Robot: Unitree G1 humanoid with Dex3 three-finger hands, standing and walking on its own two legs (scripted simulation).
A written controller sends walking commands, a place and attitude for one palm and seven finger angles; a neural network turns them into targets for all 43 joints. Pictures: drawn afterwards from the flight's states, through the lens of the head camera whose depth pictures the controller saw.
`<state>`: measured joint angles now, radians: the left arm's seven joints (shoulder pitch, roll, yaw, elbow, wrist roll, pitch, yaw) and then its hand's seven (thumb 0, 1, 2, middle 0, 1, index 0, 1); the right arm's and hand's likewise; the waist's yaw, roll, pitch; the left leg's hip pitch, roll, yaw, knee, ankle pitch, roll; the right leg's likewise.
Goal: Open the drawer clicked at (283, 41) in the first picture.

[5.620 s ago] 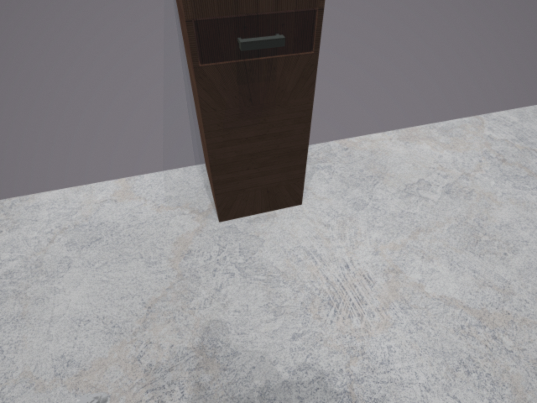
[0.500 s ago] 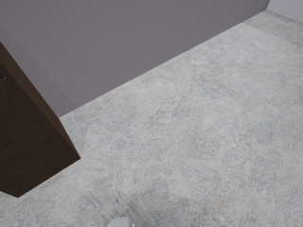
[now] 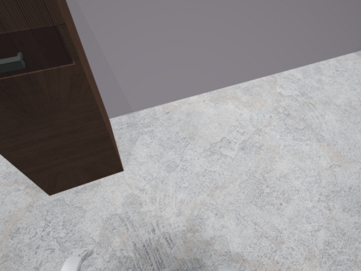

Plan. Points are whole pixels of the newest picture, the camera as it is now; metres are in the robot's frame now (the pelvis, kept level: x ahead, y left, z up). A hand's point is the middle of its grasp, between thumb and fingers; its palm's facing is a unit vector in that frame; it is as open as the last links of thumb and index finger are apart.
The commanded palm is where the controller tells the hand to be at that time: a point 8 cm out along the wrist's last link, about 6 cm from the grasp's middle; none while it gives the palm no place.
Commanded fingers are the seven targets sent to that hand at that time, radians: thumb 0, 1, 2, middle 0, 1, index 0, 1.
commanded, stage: turn to face it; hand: left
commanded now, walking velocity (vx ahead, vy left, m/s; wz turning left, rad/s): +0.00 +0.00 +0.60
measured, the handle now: out of the picture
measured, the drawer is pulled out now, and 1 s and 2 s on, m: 0.00 0.00 0.00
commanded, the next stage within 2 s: take the last steps up to it in 0.56 s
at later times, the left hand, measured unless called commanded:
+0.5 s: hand out of the picture -0.04 +0.19 -0.17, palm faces +0.32 -0.91 -0.27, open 7.4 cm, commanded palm none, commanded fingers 0.00 0.90 0.90 -0.20 -0.30 -0.20 -0.30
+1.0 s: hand out of the picture -0.01 +0.18 -0.16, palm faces +0.40 -0.88 -0.23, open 7.4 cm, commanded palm none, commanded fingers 0.00 0.90 0.90 -0.20 -0.30 -0.20 -0.30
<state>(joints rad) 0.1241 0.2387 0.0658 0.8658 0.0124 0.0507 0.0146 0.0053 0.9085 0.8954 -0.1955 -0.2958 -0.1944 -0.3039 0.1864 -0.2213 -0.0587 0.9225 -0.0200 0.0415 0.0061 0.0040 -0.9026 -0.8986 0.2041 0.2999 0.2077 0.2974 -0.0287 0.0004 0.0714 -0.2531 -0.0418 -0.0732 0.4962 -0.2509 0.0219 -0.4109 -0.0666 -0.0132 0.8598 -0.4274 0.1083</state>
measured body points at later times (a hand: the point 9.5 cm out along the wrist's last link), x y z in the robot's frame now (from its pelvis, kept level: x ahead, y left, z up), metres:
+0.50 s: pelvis -0.01 -0.01 -0.01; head +0.03 +0.00 +0.44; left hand -0.05 +0.24 -0.15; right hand +0.16 -0.24 -0.15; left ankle -0.05 +0.10 -0.72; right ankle +0.01 -0.13 -0.74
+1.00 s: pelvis +0.02 -0.01 -0.01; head +0.02 -0.03 +0.44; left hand -0.03 +0.23 -0.14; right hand +0.11 -0.22 -0.18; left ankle -0.05 +0.10 -0.73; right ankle +0.04 -0.09 -0.74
